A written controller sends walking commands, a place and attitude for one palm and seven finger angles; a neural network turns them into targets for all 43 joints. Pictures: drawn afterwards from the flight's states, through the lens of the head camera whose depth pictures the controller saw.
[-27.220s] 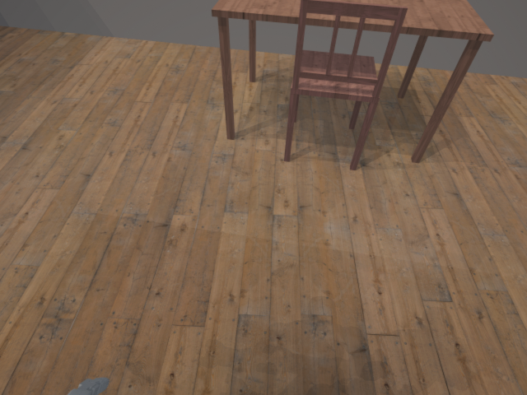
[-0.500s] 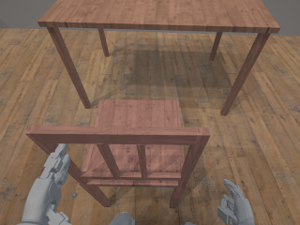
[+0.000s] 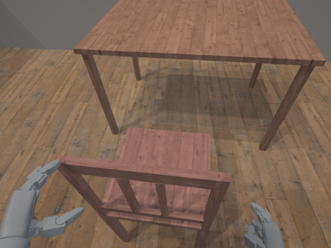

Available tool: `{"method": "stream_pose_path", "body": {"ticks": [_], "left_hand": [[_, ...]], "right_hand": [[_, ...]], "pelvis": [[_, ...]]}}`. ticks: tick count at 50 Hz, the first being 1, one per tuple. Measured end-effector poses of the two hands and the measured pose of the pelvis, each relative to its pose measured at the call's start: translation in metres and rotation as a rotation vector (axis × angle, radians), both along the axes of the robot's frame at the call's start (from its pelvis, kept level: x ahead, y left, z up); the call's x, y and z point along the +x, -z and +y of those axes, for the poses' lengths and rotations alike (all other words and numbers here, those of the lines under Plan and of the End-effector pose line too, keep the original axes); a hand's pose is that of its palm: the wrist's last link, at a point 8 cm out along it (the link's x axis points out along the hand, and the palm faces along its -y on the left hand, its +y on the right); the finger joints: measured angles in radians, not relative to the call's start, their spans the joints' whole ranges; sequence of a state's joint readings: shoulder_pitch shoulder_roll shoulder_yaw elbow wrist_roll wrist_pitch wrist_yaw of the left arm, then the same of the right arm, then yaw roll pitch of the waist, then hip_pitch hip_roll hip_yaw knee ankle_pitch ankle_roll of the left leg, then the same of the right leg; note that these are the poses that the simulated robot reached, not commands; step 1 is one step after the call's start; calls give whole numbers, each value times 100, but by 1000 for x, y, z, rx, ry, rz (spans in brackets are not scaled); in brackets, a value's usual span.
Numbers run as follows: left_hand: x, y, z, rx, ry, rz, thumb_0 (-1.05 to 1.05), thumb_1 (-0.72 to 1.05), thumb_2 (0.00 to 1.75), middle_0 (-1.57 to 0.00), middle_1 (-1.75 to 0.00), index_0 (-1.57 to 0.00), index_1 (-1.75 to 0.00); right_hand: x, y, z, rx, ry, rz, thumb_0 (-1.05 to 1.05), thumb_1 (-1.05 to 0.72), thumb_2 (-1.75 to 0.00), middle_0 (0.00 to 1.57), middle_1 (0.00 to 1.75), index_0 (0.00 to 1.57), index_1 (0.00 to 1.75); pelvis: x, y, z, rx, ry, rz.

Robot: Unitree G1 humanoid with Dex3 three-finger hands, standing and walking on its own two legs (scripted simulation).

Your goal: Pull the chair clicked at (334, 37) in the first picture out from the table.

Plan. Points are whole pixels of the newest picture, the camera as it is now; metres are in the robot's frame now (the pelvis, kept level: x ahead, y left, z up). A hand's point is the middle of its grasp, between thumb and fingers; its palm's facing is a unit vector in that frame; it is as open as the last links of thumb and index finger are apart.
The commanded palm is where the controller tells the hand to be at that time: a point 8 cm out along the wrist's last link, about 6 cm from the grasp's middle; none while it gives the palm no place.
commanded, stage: draw the hand back to the body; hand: left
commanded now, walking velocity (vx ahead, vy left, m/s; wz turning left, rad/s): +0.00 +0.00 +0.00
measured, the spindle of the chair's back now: (129, 194) +0.27 +0.15 -0.09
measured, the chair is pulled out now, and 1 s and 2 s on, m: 0.57 0.57 0.57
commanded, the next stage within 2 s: step back with the hand held close in 0.62 s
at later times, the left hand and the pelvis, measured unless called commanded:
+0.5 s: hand (25, 170) +0.20 +0.27 +0.18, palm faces +0.45 -0.78 -0.44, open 7.6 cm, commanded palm +0.15 +0.31 +0.19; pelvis +0.00 +0.01 +0.01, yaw -1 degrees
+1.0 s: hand (16, 181) +0.18 +0.28 +0.17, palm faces +0.34 -0.77 -0.54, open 7.5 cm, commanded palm +0.12 +0.32 +0.19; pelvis -0.04 +0.03 +0.02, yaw -3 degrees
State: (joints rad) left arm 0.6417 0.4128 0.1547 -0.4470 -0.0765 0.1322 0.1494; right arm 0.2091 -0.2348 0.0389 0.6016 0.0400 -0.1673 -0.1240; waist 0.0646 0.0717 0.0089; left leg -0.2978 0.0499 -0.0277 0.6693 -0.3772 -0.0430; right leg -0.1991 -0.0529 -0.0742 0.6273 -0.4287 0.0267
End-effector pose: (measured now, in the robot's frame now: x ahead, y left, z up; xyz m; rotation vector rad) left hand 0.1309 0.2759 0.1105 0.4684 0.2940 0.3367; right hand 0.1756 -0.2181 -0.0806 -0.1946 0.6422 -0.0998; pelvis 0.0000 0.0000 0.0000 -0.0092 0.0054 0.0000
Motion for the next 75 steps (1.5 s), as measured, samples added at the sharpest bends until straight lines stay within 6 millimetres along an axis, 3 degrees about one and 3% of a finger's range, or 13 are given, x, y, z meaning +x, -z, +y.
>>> {"method": "stream_pose_path", "body": {"ticks": [5,8,16,22,26,36,44,47,54,64,70,75], "left_hand": [[11,-70,14,133,-68,-307,0,34,63,-13,-19,-28,-26],[18,-90,18,163,-79,-411,0,44,68,-14,-21,-24,-25],[29,-69,21,89,-45,-361,1,72,82,-18,-27,-20,-27],[23,-81,18,109,-4,-402,1,83,87,-20,-29,-20,-29],[21,-86,26,132,-12,-416,1,86,89,-21,-30,-21,-29],[16,-76,33,99,-17,-386,2,88,90,-21,-30,-21,-30],[16,-106,40,186,42,-469,2,88,90,-21,-30,-21,-30],[16,-99,41,196,60,-406,1,89,90,-21,-30,-21,-30],[-8,-69,32,156,98,-240,2,89,90,-21,-30,-21,-30],[-50,-94,32,212,66,-427,2,88,90,-21,-30,-21,-30],[-60,-77,45,165,45,-441,1,88,90,-21,-30,-21,-30],[-63,-71,55,158,58,-448,2,88,90,-21,-30,-21,-30]], "right_hand": [[15,-1,7,27,-41,-17,1,-90,-90,20,30,20,30],[21,-3,8,51,-32,-21,1,-90,-90,20,30,21,30],[14,-12,-6,23,9,9,1,-90,-90,20,30,21,30],[2,-14,-14,-14,27,36,1,-90,-90,20,30,20,30],[-5,-11,-11,-8,42,57,1,-90,-90,20,30,20,30],[-17,-8,5,16,37,74,1,-90,-90,20,30,20,30],[-23,-10,12,21,42,76,1,-90,-90,20,30,20,30],[-30,-8,10,36,74,87,1,-90,-90,20,30,21,30],[-61,1,5,39,132,141,1,-90,-90,20,30,20,30],[-95,1,-5,-5,116,121,1,-90,-90,20,30,20,30],[-112,-2,-8,-41,141,78,1,-90,-90,20,30,20,30],[-128,-9,3,-52,143,67,1,-90,-90,20,30,20,30]], "pelvis": [[3,-4,0,5,-7,-23],[4,-6,0,8,-2,-30],[2,-10,-1,7,14,-44],[0,-13,3,2,18,-51],[-3,-13,6,0,20,-53],[-10,-14,14,-1,25,-57],[-23,-16,21,-9,34,-38],[-30,-16,26,-4,45,-22],[-48,-14,26,4,46,-4],[-78,-7,17,-19,26,-9],[-91,0,30,-23,31,-16],[-101,-1,34,-33,28,-15]]}}
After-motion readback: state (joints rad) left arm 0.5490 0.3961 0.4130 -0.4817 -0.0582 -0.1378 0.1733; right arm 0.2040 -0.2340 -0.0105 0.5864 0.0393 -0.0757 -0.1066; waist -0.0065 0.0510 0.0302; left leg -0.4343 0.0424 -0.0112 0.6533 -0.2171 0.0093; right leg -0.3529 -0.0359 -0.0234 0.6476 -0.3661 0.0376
